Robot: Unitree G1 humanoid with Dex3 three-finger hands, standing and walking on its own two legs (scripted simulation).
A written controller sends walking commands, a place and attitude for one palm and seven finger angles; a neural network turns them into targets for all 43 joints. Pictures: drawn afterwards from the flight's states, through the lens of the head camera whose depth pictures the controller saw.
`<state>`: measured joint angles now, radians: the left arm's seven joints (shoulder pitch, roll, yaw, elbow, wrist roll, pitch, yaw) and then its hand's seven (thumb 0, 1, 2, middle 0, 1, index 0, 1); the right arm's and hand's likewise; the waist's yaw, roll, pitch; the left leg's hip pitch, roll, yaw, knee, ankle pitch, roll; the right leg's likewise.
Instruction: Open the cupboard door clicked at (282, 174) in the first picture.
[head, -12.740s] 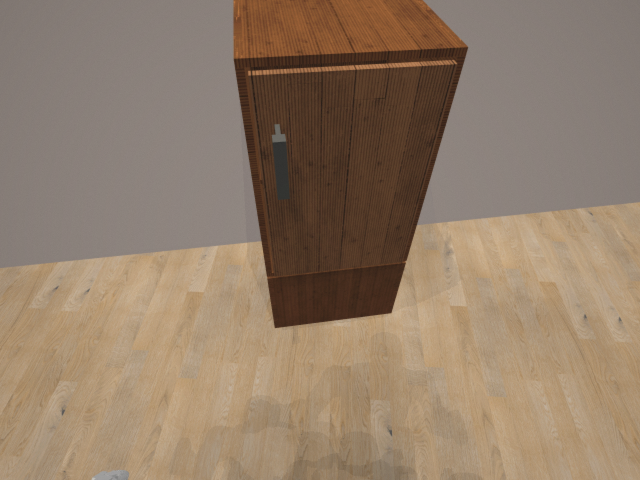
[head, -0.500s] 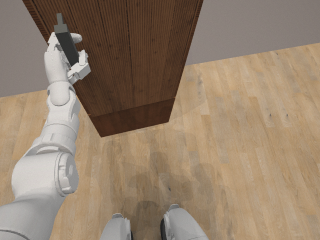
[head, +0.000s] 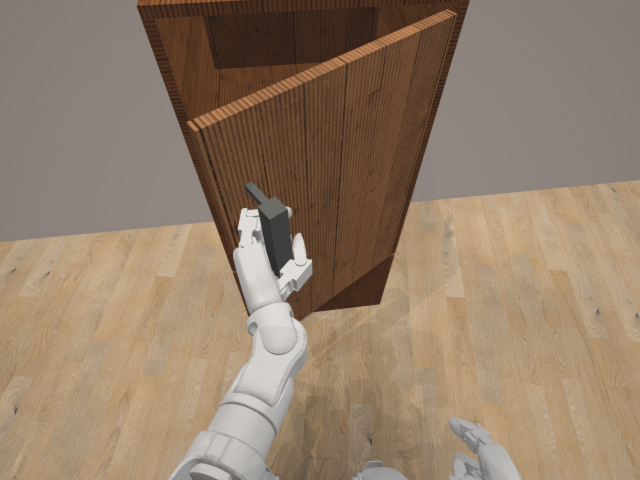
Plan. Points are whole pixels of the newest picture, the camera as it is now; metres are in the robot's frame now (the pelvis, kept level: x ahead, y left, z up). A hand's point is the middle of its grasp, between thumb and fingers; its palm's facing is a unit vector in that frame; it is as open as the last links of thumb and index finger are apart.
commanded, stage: pull the door open along its arc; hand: left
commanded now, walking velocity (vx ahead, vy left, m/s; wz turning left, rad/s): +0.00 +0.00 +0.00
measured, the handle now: (268, 232) +0.42 +0.07 +0.05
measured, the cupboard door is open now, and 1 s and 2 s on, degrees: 31 39 43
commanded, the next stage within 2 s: open thumb and fingers to let go in 0.28 s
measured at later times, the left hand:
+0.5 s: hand (338, 291) +0.33 -0.01 +0.05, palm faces +0.30 -0.95 -0.12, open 6.9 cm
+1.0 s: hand (319, 285) +0.34 +0.01 +0.05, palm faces +0.43 -0.90 -0.09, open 13.7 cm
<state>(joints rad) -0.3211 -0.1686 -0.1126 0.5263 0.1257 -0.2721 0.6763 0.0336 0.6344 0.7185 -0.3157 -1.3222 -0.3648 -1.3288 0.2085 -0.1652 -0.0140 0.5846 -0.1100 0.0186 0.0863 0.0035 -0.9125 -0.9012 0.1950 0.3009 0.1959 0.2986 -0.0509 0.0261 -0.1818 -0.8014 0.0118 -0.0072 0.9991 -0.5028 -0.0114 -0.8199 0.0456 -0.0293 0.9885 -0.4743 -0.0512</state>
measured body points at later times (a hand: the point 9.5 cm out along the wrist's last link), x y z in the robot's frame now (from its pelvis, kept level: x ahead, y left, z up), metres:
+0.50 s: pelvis +0.00 -0.06 +0.01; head +0.04 -0.08 +0.45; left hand +0.31 +0.03 +0.06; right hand +0.17 -0.27 -0.11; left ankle -0.02 +0.12 -0.67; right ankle +0.00 -0.09 -0.67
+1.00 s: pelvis -0.03 -0.05 +0.00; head +0.04 -0.07 +0.44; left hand +0.32 +0.05 +0.05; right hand +0.15 -0.25 -0.13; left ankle -0.02 +0.12 -0.67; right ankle +0.00 -0.09 -0.67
